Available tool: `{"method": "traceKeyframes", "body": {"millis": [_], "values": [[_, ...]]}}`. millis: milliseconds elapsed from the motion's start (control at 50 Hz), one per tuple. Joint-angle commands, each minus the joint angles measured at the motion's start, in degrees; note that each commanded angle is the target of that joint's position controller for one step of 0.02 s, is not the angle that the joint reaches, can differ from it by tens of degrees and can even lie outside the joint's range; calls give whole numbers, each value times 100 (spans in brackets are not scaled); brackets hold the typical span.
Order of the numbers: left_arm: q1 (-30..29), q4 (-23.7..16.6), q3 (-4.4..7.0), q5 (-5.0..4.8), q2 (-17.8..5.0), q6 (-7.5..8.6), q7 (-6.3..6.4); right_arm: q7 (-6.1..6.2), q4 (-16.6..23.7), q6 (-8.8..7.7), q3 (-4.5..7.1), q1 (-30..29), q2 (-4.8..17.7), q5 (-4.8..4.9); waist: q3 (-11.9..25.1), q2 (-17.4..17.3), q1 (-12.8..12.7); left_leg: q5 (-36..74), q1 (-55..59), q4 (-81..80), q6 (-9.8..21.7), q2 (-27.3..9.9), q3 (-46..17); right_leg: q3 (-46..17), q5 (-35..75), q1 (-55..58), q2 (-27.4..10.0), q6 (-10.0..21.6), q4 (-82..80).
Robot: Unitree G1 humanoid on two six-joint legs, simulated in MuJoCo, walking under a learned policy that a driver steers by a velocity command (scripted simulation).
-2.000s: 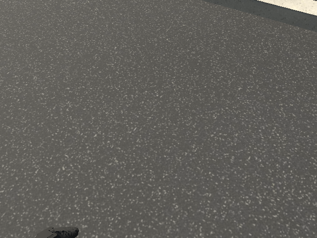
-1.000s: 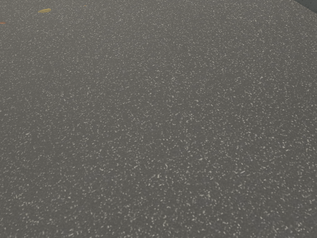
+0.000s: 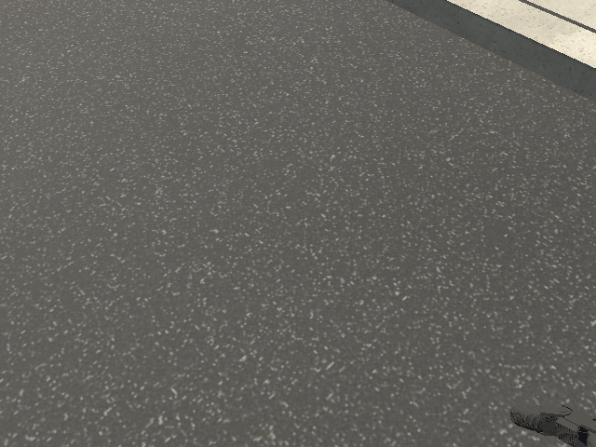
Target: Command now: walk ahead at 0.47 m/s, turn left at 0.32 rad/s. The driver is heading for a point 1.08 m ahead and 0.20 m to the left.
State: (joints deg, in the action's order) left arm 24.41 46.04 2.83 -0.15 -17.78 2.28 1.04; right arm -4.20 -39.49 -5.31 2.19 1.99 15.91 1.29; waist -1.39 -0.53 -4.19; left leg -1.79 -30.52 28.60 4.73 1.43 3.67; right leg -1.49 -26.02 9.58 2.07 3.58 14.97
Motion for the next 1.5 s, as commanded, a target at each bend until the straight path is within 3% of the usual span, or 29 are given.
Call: {"method": "traceKeyframes", "body": {"millis": [20, 40, 60, 80, 100, 140, 220, 300, 360, 440, 460, 480, 500, 520, 560, 640, 780, 900, 940, 980, 1000, 1020, 1040, 1060, 1100, 1240, 1420, 1460, 1500], "values": [[-134, -419, 195, 94, -1001, -6, 112, 128, 52, -6, 448, 1624, 1193, -1, 1334, 489, 1192, -29, 3267, 155, 625, -131, -547, 170, 6604, -1532, -1224, 120, 3258], [422, -609, -4, 152, -347, 118, 24, 155, -2, 10, 584, 2262, 1747, -34, 2209, -1033, 917, -1108, 5554, 15, 1779, -1779, -3703, 209, 2405, -4058, -110, -413, 5876], [159, -572, -16, 80, -534, 312, -52, 177, -80, 19, 450, 2303, 1215, 22, 2525, -880, 1076, -1772, 5828, -926, 1795, -2059, -5061, -595, -343, -4856, 192, -363, 6520], [-542, -833, 66, -175, -819, 451, -141, 224, -26, 51, 394, 1952, 1083, 5, 1492, -679, 1108, -2032, 5056, -1149, 1488, -1891, -4239, -716, -12, -5384, -173, -289, 6574], [-889, -944, 30, -196, -803, 547, -157, 247, 66, 71, 366, 1589, 1015, -23, 865, -140, 948, -1735, 4082, -1307, 1328, -1678, -3591, -598, 395, -5318, -436, -214, 6161], [-938, -961, 77, 16, -747, 546, -127, 275, 201, 68, 283, 1144, 830, -134, 242, 78, 489, -736, 2633, -1610, 1224, -1244, -2827, -492, 769, -4768, -738, -288, 5342], [-827, -1026, 12, 140, -482, 348, -78, 364, 242, 57, 311, 975, 912, -60, 18, -259, 231, 168, 1361, -1881, 1290, -894, -2064, -203, 1129, -4315, -795, -702, 4277], [-1879, -1294, -100, 122, -211, 406, -94, 452, 105, 117, 378, 1360, 1089, 11, -31, -270, 672, -151, 907, -1669, 870, -470, -1626, -58, 2905, -3653, -436, -857, 2321], [-2181, -1389, -25, -16, -401, 452, -142, 489, -14, 197, 395, 1705, 1118, 80, 97, -389, 780, -663, 1383, -1325, 702, -667, -2076, -284, 3163, -3405, -303, -836, 1665], [-1593, -1288, 175, -57, -713, 510, -159, 494, 19, 285, 371, 1675, 969, 20, 293, -593, 346, -738, 1875, -335, 375, -801, -2612, -305, 2256, -2623, -319, -449, 1261], [-1034, -1225, 265, 2, -888, 536, -125, 465, 53, 274, 279, 1722, 709, -19, 696, -453, 53, -699, 1676, 547, 176, -492, -2379, -475, 2073, -1700, -610, -206, 1192], [-219, -1180, 344, 68, -1222, 512, -72, 439, 164, 260, 122, 1938, 247, -160, 1597, 470, -156, -1975, 996, 2310, -60, -32, -1776, -1576, 1638, -280, -1711, 129, 1213], [27, -965, 440, 125, -1587, 422, -136, 426, 394, 191, 72, 2558, 171, 95, 2000, 2557, 236, -3337, -925, 4029, -284, 392, -1225, -4492, -141, 845, -2752, 978, 370], [-236, -1118, 316, 67, -993, 411, -166, 461, 209, 213, 197, 2399, 789, 167, 1424, 1517, 75, -2925, -1423, 4700, -375, -11, -1439, -4457, -1032, 446, -2590, 840, 112], [-682, -1135, 194, 96, -624, 365, -135, 462, 332, 275, 269, 1527, 932, 47, 507, 487, 38, -1984, -1308, 4656, -450, -376, -1161, -2596, 390, -723, -2094, 552, 118], [-921, -925, 163, 80, -414, 420, -99, 381, 435, 384, 268, 1364, 586, 55, 100, 747, 271, -1475, -881, 3970, -518, -695, -978, -1082, 1890, -1527, -1651, 587, -328], [-753, -506, 269, 23, -714, 388, -106, 262, 639, 330, 116, 520, 228, -21, -127, 372, 126, -166, -911, 1892, -532, -643, -790, 90, 2938, -1326, -1612, 701, -633], [-222, -17, 316, -200, -962, 220, -129, 112, 952, 195, 77, -407, 282, -22, -406, 421, 10, -376, -464, 531, -208, -432, -316, 215, 3612, -744, -1846, 631, -448], [-277, 66, 331, -231, -1109, 147, -111, 121, 883, 155, 193, 3, 531, -55, -73, 592, 391, -681, 408, 182, -15, -165, -137, 227, 5128, -599, -1815, 514, 222], [-369, 49, 219, -172, -920, 149, -79, 248, 387, 172, 476, 1713, 1095, -102, 1034, 478, 1280, -57, 3239, 102, 304, -357, -372, 524, 4952, -1804, -1337, 141, 2283], [12, -202, -6, -32, -233, 226, -121, 350, 304, 208, 594, 2388, 1702, -261, 2022, -781, 1202, -546, 5517, 79, 1020, -2059, -2771, 619, 1710, -4039, -513, -269, 4592], [86, -101, -5, -110, -329, 324, -128, 364, 354, 209, 501, 2382, 1443, -235, 2665, -1078, 1201, -898, 5485, -742, 1348, -2654, -4375, -408, -808, -4644, -112, -335, 5664], [-334, -203, 163, -284, -804, 338, -141, 345, 298, 185, 383, 2063, 1087, -185, 1703, -724, 1186, -1095, 4747, -906, 1079, -2417, -3503, -619, -533, -5120, -407, -311, 5960], [-628, -301, 163, -294, -756, 332, -135, 330, 241, 157, 319, 1749, 879, -126, 997, -664, 987, -968, 3974, -1053, 889, -2159, -2657, -409, -67, -5211, -676, -285, 5756], [-630, -237, 200, -151, -614, 211, -86, 274, 178, 51, 226, 1172, 482, -143, 409, -651, 576, -584, 2777, -1511, 653, -1695, -1688, -387, 737, -4716, -1006, -332, 5286], [-926, -342, 157, -137, -195, -37, -101, 386, -239, -152, 328, 1053, 562, -248, -131, -321, 380, 455, 2289, -2163, 611, -1535, -170, -526, 2248, -4847, -1033, -517, 4197], [-2300, -1039, 55, -103, -116, -3, -445, 494, -617, 133, 481, 1577, 1036, -37, -515, -142, 794, 1332, 3568, -1750, 370, -1869, 667, 298, 2301, -4989, -781, -66, 2221], [-2076, -1108, 147, -100, -285, -35, -474, 528, -596, 219, 525, 1482, 1212, -1, -181, -336, 561, 3209, 3758, -1016, 233, -1850, 833, 649, 1737, -4371, -418, 154, 2200], [-824, -861, 400, -126, -696, -71, -419, 557, -545, 305, 523, 1317, 1275, 56, 558, -338, -195, 4166, 3366, 839, 0, -1606, 1045, 877, 1679, -2604, 104, 490, 1891]]}}
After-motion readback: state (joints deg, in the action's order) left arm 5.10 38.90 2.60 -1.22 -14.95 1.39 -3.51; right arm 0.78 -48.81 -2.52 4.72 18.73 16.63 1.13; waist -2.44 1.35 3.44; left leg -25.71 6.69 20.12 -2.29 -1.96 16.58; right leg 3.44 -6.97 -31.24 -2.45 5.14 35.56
